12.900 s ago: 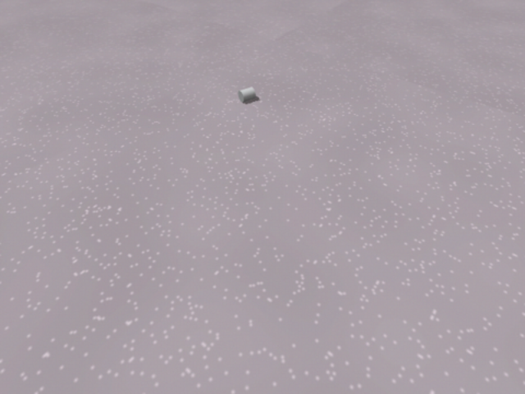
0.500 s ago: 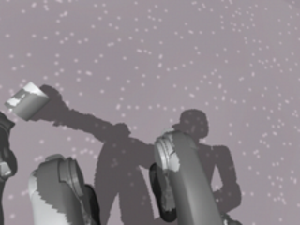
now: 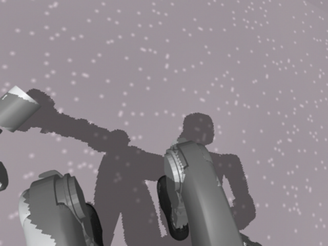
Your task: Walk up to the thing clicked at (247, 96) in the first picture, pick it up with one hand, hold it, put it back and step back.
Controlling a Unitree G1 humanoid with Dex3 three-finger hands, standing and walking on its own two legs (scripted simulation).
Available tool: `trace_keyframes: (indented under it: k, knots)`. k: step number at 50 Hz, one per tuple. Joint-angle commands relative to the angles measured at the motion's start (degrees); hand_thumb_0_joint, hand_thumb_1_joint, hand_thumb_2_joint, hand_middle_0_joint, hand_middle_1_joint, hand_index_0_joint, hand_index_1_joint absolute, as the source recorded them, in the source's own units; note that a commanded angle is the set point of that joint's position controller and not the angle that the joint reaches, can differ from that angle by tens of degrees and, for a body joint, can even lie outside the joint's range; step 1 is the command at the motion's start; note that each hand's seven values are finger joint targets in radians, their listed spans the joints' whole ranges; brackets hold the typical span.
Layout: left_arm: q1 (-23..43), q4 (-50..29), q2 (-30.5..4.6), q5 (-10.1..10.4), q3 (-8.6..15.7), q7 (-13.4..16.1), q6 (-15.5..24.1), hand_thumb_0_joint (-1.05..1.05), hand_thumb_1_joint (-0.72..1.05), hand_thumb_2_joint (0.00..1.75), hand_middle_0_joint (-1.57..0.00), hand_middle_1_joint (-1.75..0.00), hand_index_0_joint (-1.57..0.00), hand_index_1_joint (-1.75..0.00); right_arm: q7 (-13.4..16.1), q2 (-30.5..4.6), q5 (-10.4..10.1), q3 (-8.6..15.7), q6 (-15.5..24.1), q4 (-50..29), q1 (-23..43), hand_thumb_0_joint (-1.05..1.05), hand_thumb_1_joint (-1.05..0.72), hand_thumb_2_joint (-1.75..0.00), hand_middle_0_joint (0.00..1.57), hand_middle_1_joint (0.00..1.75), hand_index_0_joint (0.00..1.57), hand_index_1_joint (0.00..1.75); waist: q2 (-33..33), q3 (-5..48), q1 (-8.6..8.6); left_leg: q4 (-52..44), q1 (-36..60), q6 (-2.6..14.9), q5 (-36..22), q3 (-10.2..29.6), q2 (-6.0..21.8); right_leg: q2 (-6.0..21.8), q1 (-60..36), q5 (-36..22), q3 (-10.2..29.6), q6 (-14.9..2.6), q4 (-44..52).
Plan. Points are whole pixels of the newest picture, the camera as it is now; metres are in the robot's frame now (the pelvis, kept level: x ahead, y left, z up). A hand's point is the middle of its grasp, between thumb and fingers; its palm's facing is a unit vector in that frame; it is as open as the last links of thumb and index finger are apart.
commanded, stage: rise first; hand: left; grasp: from above
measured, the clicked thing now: (14, 108) +0.51 +0.30 -0.28
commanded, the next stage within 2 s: none
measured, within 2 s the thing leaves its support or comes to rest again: neither
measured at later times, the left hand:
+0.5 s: hand out of the picture +0.47 +0.34 -0.16, palm faces -0.25 -0.31 -0.92, open 13.4 cm
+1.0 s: hand out of the picture +0.47 +0.35 -0.16, palm faces -0.24 -0.32 -0.92, open 13.7 cm
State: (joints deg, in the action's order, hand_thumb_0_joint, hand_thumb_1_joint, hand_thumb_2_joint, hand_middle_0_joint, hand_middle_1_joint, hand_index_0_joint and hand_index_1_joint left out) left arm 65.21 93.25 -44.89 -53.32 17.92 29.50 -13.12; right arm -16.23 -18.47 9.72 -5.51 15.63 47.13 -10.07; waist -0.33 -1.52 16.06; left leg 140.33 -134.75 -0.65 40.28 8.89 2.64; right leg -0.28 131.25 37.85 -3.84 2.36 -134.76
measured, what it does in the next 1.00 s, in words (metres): stands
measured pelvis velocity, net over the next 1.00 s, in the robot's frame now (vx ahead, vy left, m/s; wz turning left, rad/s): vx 0.00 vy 0.00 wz -0.01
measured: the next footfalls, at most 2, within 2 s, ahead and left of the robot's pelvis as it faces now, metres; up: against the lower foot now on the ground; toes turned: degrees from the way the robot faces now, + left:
none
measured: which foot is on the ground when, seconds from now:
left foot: down 0.00-1.00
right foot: down 0.00-1.00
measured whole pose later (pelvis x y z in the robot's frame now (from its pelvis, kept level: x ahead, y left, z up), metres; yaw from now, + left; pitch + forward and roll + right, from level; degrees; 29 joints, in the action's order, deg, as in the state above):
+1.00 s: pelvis +0.00 +0.00 +0.00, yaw -1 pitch +33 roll -9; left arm 66.7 93.3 -47.3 -53.5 16.4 27.9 -14.6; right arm -17.0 -19.1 9.4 -7.2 16.2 45.6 -11.3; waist -0.1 -1.4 17.3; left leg 140.7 -135.2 -0.3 39.4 9.4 2.4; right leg -0.5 131.1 36.9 -4.3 2.7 -134.4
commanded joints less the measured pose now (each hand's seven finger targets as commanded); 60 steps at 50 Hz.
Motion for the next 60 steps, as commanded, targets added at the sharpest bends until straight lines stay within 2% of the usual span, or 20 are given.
trace_keyframes:
  k: [1, 2, 5, 9, 12, 13, 15, 19, 23, 25, 27, 29, 34, 38, 43, 49, 50, 53, 58, 60]
  knots:
    - [16.87, -8.18, -16.45, -1.23, -0.91, 2.18, 0.00, 0.00, -0.40, 0.85, -0.27, -0.89, -0.27, -0.89, -0.13, -14.48, -0.45, 3.28, 0.67, 0.99, -14.54, 0.00, -0.91, -0.90, 0.20, 0.30, 0.20, 0.30, -18.25, 40.48, 1.01, -13.74, 27.43, 1.91, -12.31, -6.11, -1.13, -2.37, -22.90, -12.28, -5.58, -3.80, 12.80]
    - [16.37, -6.84, -15.38, -1.09, -0.80, 2.40, -0.25, 0.00, -0.43, 0.88, -0.26, -0.89, -0.24, -0.90, -0.10, -14.52, -0.62, 3.40, 0.52, 0.91, -14.48, 0.00, -0.91, -0.90, 0.20, 0.30, 0.20, 0.30, -18.07, 40.39, 0.74, -13.88, 27.93, 1.71, -12.25, -5.90, -0.92, -2.54, -22.41, -12.08, -5.88, -3.93, 12.79]
    - [18.51, -6.46, -14.47, -1.40, -2.06, 2.46, -0.30, 0.00, -0.45, 0.90, -0.24, -0.90, -0.22, -0.91, -0.16, -14.79, -0.66, 3.02, 0.48, 0.69, -14.54, 0.00, -0.92, -0.91, 0.20, 0.30, 0.20, 0.30, -18.61, 39.23, 2.25, -13.65, 27.98, 1.62, -12.08, -5.34, -0.84, -2.54, -21.04, -12.33, -6.20, -3.96, 12.57]
    - [18.45, -6.26, -16.71, -1.77, -1.63, 2.22, -0.51, 0.00, -0.43, 0.88, -0.26, -0.88, -0.24, -0.90, -0.28, -15.62, -0.60, 2.63, 0.63, 0.53, -14.65, 0.00, -0.91, -0.91, 0.20, 0.30, 0.20, 0.30, -18.65, 38.00, 2.33, -13.76, 27.96, 1.70, -11.80, -4.84, -0.86, -2.36, -19.62, -11.90, -6.44, -3.89, 12.33]
    - [19.72, -6.22, -15.74, -1.76, -2.49, 1.91, -0.36, 0.00, -0.44, 0.89, -0.26, -0.89, -0.24, -0.90, -0.34, -15.67, -0.36, 2.42, 0.70, 0.48, -15.02, 0.00, -0.91, -0.91, 0.20, 0.30, 0.20, 0.30, -19.40, 38.20, 3.21, -13.77, 28.52, 1.53, -11.70, -4.88, -0.83, -2.59, -20.32, -11.84, -6.61, -4.02, 12.39]
    - [20.56, -7.34, -17.50, -1.68, -1.93, 2.10, -0.24, 0.00, -0.43, 0.88, -0.26, -0.89, -0.24, -0.90, -0.32, -15.94, -0.39, 2.33, 0.91, 0.38, -14.89, 0.00, -0.91, -0.91, 0.20, 0.30, 0.20, 0.30, -19.26, 38.73, 2.89, -13.59, 27.98, 1.73, -10.94, -4.97, -0.87, -2.60, -20.28, -11.29, -6.59, -3.88, 12.69]
    - [19.20, -6.42, -16.57, -1.77, -2.47, 1.86, -0.58, 0.00, -0.45, 0.90, -0.24, -0.90, -0.22, -0.92, -0.54, -15.79, -0.38, 2.14, 0.80, 0.19, -15.02, 0.00, -0.92, -0.91, 0.20, 0.30, 0.20, 0.30, -19.47, 39.44, 2.77, -13.51, 27.79, 1.69, -11.90, -5.43, -0.94, -2.75, -21.99, -12.08, -6.41, -3.89, 12.71]
    - [19.43, -8.05, -18.40, -1.95, -2.26, 1.27, -0.87, 0.00, -0.47, 0.90, -0.24, -0.89, -0.22, -0.91, -0.42, -16.29, -0.74, 2.07, 0.76, -0.10, -14.86, 0.00, -0.92, -0.91, 0.20, 0.30, 0.20, 0.30, -19.96, 38.96, 2.68, -13.60, 28.40, 1.73, -11.78, -5.09, -0.90, -2.52, -20.60, -11.85, -6.50, -3.83, 12.56]
    - [17.14, -6.34, -15.77, -1.17, -2.90, 0.78, -1.11, 0.00, -0.46, 0.90, -0.24, -0.91, -0.22, -0.92, -0.67, -15.56, -0.66, 1.95, 0.67, -0.36, -15.09, 0.00, -0.92, -0.91, 0.20, 0.30, 0.20, 0.30, -19.40, 38.55, 2.52, -14.01, 27.37, 1.59, -11.96, -5.19, -0.87, -2.81, -22.03, -12.00, -6.67, -3.97, 12.51]
    - [17.62, -7.45, -17.52, -1.10, -2.07, 1.04, -1.07, 0.00, -0.48, 0.91, -0.22, -0.92, -0.20, -0.94, -0.56, -16.00, -0.94, 1.99, 0.63, -0.49, -14.91, 0.00, -0.92, -0.91, 0.20, 0.30, 0.20, 0.30, -19.08, 39.89, 1.96, -13.78, 27.36, 1.70, -12.06, -5.03, -0.87, -2.79, -21.87, -12.23, -6.58, -3.86, 12.50]
    - [17.13, -7.05, -17.01, -1.18, -2.32, 0.86, -1.08, 0.00, -0.48, 0.91, -0.21, -0.93, -0.20, -0.94, -0.58, -15.56, -0.87, 2.09, 0.60, -0.45, -14.93, 0.00, -0.92, -0.91, 0.20, 0.30, 0.20, 0.30, -18.45, 39.73, 2.10, -13.52, 26.77, 1.85, -11.89, -5.43, -0.97, -2.88, -22.56, -12.17, -6.26, -3.72, 13.00]
    - [19.29, -7.60, -17.21, -1.36, -2.75, 0.86, -0.76, 0.00, -0.49, 0.92, -0.21, -0.92, -0.19, -0.94, -0.56, -15.56, -0.74, 1.82, 0.65, -0.17, -15.51, 0.00, -0.92, -0.91, 0.20, 0.30, 0.20, 0.30, -18.10, 38.68, 3.17, -12.86, 25.73, 2.00, -11.93, -5.60, -0.97, -2.85, -22.75, -12.44, -6.13, -3.62, 13.10]
    - [19.57, -7.92, -18.29, -1.35, -2.23, 1.27, -0.62, 0.00, -0.48, 0.91, -0.21, -0.93, -0.20, -0.94, -0.48, -15.79, -0.59, 1.86, 1.10, -0.26, -14.79, 0.00, -0.92, -0.91, 0.20, 0.30, 0.20, 0.30, -19.27, 39.02, 2.55, -13.46, 26.02, 1.91, -10.08, -5.74, -0.93, -2.95, -22.35, -10.55, -6.07, -3.70, 13.52]
    - [19.30, -7.37, -16.71, -1.37, -2.50, 1.27, -1.01, 0.00, -0.50, 0.94, -0.20, -0.94, -0.18, -0.96, -0.56, -15.83, -0.60, 2.04, 1.20, -0.14, -15.47, 0.00, -0.92, -0.91, 0.20, 0.30, 0.20, 0.30, -19.04, 39.59, 2.84, -13.45, 27.07, 1.78, -11.34, -5.35, -0.90, -2.84, -21.94, -11.73, -6.47, -3.78, 13.06]
    - [17.35, -6.68, -16.82, -1.17, -2.70, 0.86, -1.74, 0.00, -0.52, 0.95, -0.19, -0.95, -0.17, -0.97, -0.60, -15.71, -0.87, 2.28, 1.21, -0.15, -14.81, 0.00, -0.92, -0.91, 0.20, 0.30, 0.20, 0.30, -18.81, 38.09, 2.05, -13.93, 27.61, 1.68, -10.99, -5.19, -0.97, -2.74, -20.30, -10.96, -6.49, -3.86, 12.98]
    - [19.07, -8.59, -17.21, -1.29, -2.44, 0.81, -1.54, 0.00, -0.52, 0.95, -0.18, -0.96, -0.16, -0.98, -0.62, -15.76, -1.04, 2.28, 1.08, -0.38, -15.04, 0.00, -0.91, -0.91, 0.20, 0.30, 0.20, 0.30, -19.98, 40.07, 1.97, -14.21, 28.78, 1.52, -12.11, -4.93, -0.94, -2.54, -20.42, -11.99, -6.57, -3.97, 12.39]
    - [19.75, -8.77, -15.76, -1.28, -3.11, 0.61, -1.46, 0.00, -0.53, 0.96, -0.17, -0.96, -0.15, -0.98, -0.67, -15.94, -1.10, 2.46, 1.02, -0.40, -15.07, 0.00, -0.91, -0.91, 0.20, 0.30, 0.20, 0.30, -20.79, 39.35, 2.72, -14.75, 29.80, 1.30, -11.89, -4.46, -0.95, -2.33, -18.98, -11.79, -6.75, -4.10, 12.02]
    - [17.93, -7.46, -14.73, -1.11, -3.56, 0.25, -1.43, 0.00, -0.55, 0.98, -0.16, -0.98, -0.14, -1.00, -0.53, -15.67, -1.08, 2.71, 0.90, 0.02, -15.29, 0.00, -0.91, -0.91, 0.20, 0.30, 0.20, 0.30, -19.82, 37.55, 2.24, -14.73, 29.16, 1.34, -10.73, -4.81, -1.06, -2.40, -18.26, -10.66, -6.65, -4.14, 12.67]
    - [19.79, -9.12, -15.89, -0.96, -3.60, 0.04, -0.64, 0.00, -0.55, 0.98, -0.17, -0.97, -0.15, -0.99, -0.46, -15.45, -0.81, 2.67, 0.83, 0.06, -15.67, 0.00, -0.92, -0.91, 0.20, 0.30, 0.20, 0.30, -18.06, 39.64, 2.80, -13.31, 26.80, 1.96, -11.33, -5.88, -1.24, -2.53, -21.46, -11.53, -5.80, -3.66, 13.51]
    - [18.31, -8.19, -16.43, -1.07, -2.92, 0.25, -0.51, 0.00, -0.54, 0.97, -0.18, -0.95, -0.15, -0.98, -0.45, -15.59, -0.82, 2.57, 0.89, 0.23, -15.56, 0.00, -0.91, -0.91, 0.20, 0.30, 0.20, 0.30, -18.13, 39.17, 2.03, -13.78, 26.86, 1.81, -11.50, -5.76, -1.27, -2.36, -21.28, -11.33, -5.99, -3.79, 13.00]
